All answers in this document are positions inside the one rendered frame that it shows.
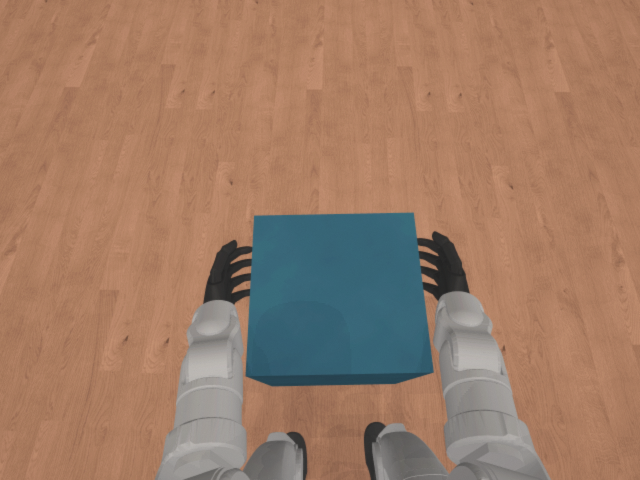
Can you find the robot right upper arm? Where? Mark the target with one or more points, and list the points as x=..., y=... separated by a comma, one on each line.
x=479, y=470

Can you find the robot right hand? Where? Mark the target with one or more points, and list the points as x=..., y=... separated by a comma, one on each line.
x=451, y=276

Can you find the carton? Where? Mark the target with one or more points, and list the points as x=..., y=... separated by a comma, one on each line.
x=336, y=299

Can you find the left robot thigh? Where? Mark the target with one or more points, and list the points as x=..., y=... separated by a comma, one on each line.
x=275, y=460

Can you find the robot right forearm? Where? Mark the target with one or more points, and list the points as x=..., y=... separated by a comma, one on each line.
x=482, y=419

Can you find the right robot thigh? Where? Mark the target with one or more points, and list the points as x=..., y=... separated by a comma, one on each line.
x=404, y=456

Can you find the robot left hand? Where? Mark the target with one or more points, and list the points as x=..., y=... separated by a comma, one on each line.
x=220, y=284

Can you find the robot thigh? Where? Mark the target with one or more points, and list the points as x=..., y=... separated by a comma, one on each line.
x=404, y=456
x=275, y=460

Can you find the robot left forearm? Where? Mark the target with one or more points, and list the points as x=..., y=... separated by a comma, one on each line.
x=208, y=431

